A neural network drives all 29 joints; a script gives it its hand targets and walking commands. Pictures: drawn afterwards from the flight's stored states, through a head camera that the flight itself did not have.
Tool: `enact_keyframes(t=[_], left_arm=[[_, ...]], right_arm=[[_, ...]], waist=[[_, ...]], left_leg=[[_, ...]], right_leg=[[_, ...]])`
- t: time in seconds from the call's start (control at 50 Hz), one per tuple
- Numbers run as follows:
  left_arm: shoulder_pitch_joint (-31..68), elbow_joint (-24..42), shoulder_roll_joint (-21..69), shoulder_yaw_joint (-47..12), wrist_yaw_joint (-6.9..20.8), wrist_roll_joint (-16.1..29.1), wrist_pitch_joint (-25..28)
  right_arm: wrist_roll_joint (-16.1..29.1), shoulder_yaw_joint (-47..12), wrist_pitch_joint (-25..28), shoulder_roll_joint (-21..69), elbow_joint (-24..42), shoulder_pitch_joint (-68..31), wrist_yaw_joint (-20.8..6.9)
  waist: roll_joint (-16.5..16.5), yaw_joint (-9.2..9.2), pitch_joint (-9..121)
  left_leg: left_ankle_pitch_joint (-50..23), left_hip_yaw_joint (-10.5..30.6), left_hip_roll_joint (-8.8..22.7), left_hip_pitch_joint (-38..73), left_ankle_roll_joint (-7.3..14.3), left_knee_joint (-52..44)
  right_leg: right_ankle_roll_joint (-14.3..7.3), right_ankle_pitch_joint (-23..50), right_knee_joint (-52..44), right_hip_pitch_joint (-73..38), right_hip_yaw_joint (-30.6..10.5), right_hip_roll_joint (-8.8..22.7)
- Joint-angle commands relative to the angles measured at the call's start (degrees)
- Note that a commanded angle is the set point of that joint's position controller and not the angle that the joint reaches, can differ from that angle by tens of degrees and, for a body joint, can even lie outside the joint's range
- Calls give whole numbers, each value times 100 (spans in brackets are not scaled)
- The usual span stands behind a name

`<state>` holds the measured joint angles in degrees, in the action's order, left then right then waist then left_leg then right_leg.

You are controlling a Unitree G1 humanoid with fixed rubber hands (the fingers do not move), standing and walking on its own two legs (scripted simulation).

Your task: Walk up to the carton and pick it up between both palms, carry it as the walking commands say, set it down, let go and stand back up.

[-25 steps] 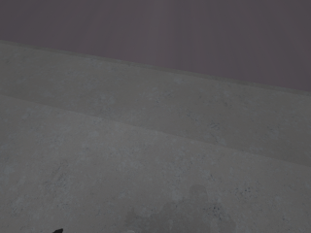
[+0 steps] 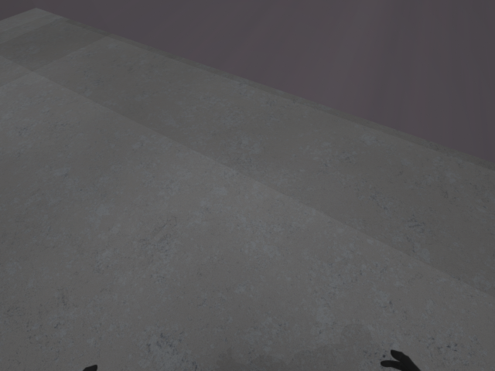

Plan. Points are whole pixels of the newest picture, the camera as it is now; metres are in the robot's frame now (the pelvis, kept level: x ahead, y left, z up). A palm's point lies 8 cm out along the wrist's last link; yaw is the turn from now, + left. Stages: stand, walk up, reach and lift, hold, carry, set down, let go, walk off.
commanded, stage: walk up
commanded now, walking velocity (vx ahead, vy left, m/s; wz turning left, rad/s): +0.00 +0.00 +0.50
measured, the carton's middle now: out of the picture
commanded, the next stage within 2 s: none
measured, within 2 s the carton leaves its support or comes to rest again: neither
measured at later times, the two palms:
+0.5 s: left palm out of the picture -0.04 +0.31 -0.11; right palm out of the picture +0.09 -0.22 -0.10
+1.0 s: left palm out of the picture -0.15 +0.23 -0.09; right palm out of the picture +0.15 -0.21 -0.12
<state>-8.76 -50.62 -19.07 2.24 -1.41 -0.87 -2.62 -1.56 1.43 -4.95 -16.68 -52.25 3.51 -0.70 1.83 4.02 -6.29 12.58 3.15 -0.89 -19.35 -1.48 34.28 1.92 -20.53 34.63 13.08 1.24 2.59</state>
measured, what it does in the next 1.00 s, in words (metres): steps on the spot, turning left: left foot, then right foot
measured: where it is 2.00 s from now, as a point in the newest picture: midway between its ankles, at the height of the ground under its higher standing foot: outside the picture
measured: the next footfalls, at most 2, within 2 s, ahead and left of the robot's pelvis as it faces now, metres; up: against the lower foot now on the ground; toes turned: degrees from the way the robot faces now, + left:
left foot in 0.32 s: -0.04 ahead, +0.14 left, +0.00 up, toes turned +17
right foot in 0.70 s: +0.01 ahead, -0.08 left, +0.00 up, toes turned +21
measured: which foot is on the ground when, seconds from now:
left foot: down 0.00-0.00, up 0.02-0.30, down 0.32-0.70, up 0.72-1.00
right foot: down 0.00-0.32, up 0.34-0.68, down 0.70-1.00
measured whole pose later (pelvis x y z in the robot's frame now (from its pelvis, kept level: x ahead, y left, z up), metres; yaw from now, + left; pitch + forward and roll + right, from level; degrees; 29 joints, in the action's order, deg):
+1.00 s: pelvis -0.07 -0.03 +0.02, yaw +33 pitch +0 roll +3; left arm -11.8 -49.0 -13.6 1.2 -1.3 -1.7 -1.0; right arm -0.9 4.0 -5.1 -17.4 -52.3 8.4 -2.2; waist 0.6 0.2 -5.7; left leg 24.8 -0.5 1.5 -22.9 -3.8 54.3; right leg -2.6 -15.5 29.2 13.3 11.3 6.0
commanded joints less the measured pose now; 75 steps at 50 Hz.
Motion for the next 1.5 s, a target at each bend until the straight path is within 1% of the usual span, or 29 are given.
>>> enact_keyframes(t=[0.0, 0.02, 0.06, 0.12, 0.22, 0.26, 0.28, 0.3, 0.34, 0.4, 0.42, 0.48, 0.56, 0.64, 0.66, 0.68, 0.7, 0.78, 0.86, 0.96, 1.02, 1.08, 1.12, 1.14, 1.16, 1.18, 1.26, 1.34, 1.48], left_arm=[[-391, 312, -1277, 198, -51, -171, 32], [-326, 486, -1022, 217, -90, -95, 21], [-114, 451, -862, 165, -66, -173, 101], [-185, 276, -870, 196, -36, -125, 226], [-82, 234, -831, 245, -8, -167, 131], [-110, 155, -758, 270, 35, -142, 82], [-165, 194, -660, 246, 46, -102, 72], [-23, 487, -278, 166, 63, -75, 57], [206, 533, -315, 174, 27, -7, -11], [214, 125, -396, 136, 57, 29, 62], [220, 123, -457, 166, 63, -2, 61], [410, 291, -263, 121, 43, 6, 60], [704, 377, -219, 84, 43, 7, -23], [-334, 97, -313, 78, -11, 12, 51], [-578, 132, -563, 151, -20, -33, 112], [-760, 181, -978, 273, -39, -125, 150], [-187, 388, -1142, 187, -47, -161, 116], [430, 544, -538, 33, -70, -45, 199], [146, 573, -444, 98, -56, -35, 240], [-774, 374, -595, 252, -30, -99, 220], [-705, 386, -680, 255, -8, -89, 200], [-621, 305, -764, 307, 27, -88, 151], [-698, 249, -718, 306, 12, -21, 135], [-425, 349, -459, 249, 29, 13, 118], [-261, 526, -64, 171, 27, 41, 55], [7, 695, -15, 141, -3, 51, 6], [-513, 172, -138, 61, 102, 48, -54], [180, 488, -99, 129, 22, 59, -16], [234, 586, -29, 77, 15, 108, -42]], right_arm=[[-82, 223, 0, -676, 493, 55, 3], [-88, 238, 14, -717, 459, -43, -46], [-82, 220, 10, -824, 310, -153, -117], [178, 382, 35, -756, 340, -71, -188], [164, 248, 101, -493, 430, 320, -141], [158, 349, 176, -683, 343, 815, -83], [113, 435, 223, -919, 274, 1021, -49], [-33, 580, 308, -1491, 331, 1023, -21], [41, 583, 296, -1296, 321, 1046, -13], [41, 608, 308, -1073, 518, 561, 148], [45, 582, 312, -1001, 461, 518, 153], [25, 577, 344, -970, 396, 945, 127], [-9, 539, 249, -980, 371, 903, 82], [-6, 515, 132, -994, 490, 316, 39], [16, 467, 150, -782, 579, 309, 73], [33, 357, 193, -392, 685, 365, 79], [-73, 324, 174, -321, 781, 458, 75], [-5, 463, 77, -589, 369, 483, -122], [33, 439, 58, -545, 266, 636, -184], [124, 232, 96, -253, 486, 26, -144], [50, 176, 145, -289, 450, 65, -113], [105, 165, 201, -318, 379, 244, -123], [79, 198, 294, -390, 319, 555, -53], [30, 334, 334, -704, 310, 960, -51], [-41, 418, 348, -1128, 219, 1117, -41], [-80, 449, 332, -1316, 166, 1286, -2], [-2, 433, 244, -813, 598, -12, 68], [34, 392, 345, -804, 368, 963, 94], [36, 394, 298, -865, 367, 824, 120]], waist=[[-1722, -80, 377], [-1463, -19, 231], [-1229, -240, 60], [-1290, -235, 460], [-1276, -376, 689], [-1123, -637, 634], [-298, -682, 839], [2021, -674, 765], [1198, -565, 927], [1387, -426, 857], [739, -381, 909], [1145, -597, 947], [683, -650, 600], [75, -74, 779], [-455, 130, 757], [-1725, 112, 786], [-1954, -134, 511], [-789, -531, 207], [-1122, -442, 551], [-1715, -66, 863], [-1030, -125, 922], [-1506, -223, 1092], [-860, -411, 1176], [-372, -630, 1291], [1299, -707, 1238], [1247, -733, 1091], [1107, -289, 744], [578, -687, 902], [914, -619, 571]], left_leg=[[2125, -330, 70, -1020, -25, 2271], [2181, -302, 118, -879, -59, 2813], [1842, -386, 200, -634, -4, 3058], [1375, -290, 292, -722, -155, 2328], [1298, -931, 188, 395, -152, 621], [425, -713, 285, 1124, -114, -566], [-460, 96, 785, 1442, 143, -1290], [-2760, 2345, 2123, 1863, 583, -1768], [-2628, 1721, 1813, 1321, 843, -1613], [-2333, 1331, 1461, 1252, 857, -1602], [-2706, 1107, 1386, 1459, 863, -1385], [-2338, 1337, 1282, 1601, 901, -1518], [-1460, 1638, 1242, 904, 945, -1770], [-608, 1584, 917, 104, 533, -1243], [95, 1197, 424, -394, 250, -586], [1574, 520, -400, -1214, -82, 594], [2330, 171, -294, -1307, -121, 1861], [1259, -14, 108, -879, -185, 3507], [613, -183, 251, -925, -264, 2963], [1595, -726, 65, -800, -172, 1491], [1675, -850, 125, -341, -68, 1023], [1250, -1057, 40, 79, -66, 32], [-96, -868, 192, 988, 62, -1225], [-1735, 53, 974, 1764, 295, -1242], [-4053, 1616, 2032, 2571, 652, -1179], [-5001, 1721, 2183, 2386, 1023, -1113], [-1611, 596, 1527, 1163, 938, -1664], [-3082, 1047, 1314, 1415, 939, -1354], [-1817, 1351, 1262, 830, 1020, -1706]], right_leg=[[-833, 805, -2212, -205, -1871, 2374], [-1205, 1824, -2019, 141, -1518, 2252], [-1025, 3004, -1690, 284, -872, 1785], [-653, 2543, -1487, -473, 113, 1499], [-942, 1980, -1098, -181, 222, 1725], [-586, 1705, -551, 173, 483, 1459], [-269, 1101, 232, 552, 734, 1059], [141, -1314, 1711, 1916, 817, 156], [195, -1098, 2298, 1594, -55, 447], [220, -360, 2542, 1546, 67, 300], [236, -425, 2426, 1660, 114, 285], [243, -359, 2062, 1574, 87, 86], [267, -578, 1151, 1074, 111, -49], [140, 527, -626, -439, 293, -148], [49, 629, -1412, -857, -231, 263], [-324, 159, -2248, -1120, -1806, 1575], [-663, 324, -2295, -405, -2220, 2344], [-667, 1301, -2102, 489, -838, 1558], [-664, 1022, -1841, -281, -72, 1270], [-891, 3518, -1084, -1295, -9, 1673], [-978, 3373, -1059, -1073, 73, 1854], [-834, 4171, -594, -1249, 428, 1771], [-527, 3905, -74, -871, 638, 1601], [-246, 2930, 696, 3, 722, 1278], [84, -623, 1544, 1602, 746, 523], [140, -1562, 2149, 1866, 235, 455], [209, -375, 2700, 1495, 9, 450], [232, -497, 2384, 1389, 88, 202], [226, -427, 1282, 973, 111, 68]])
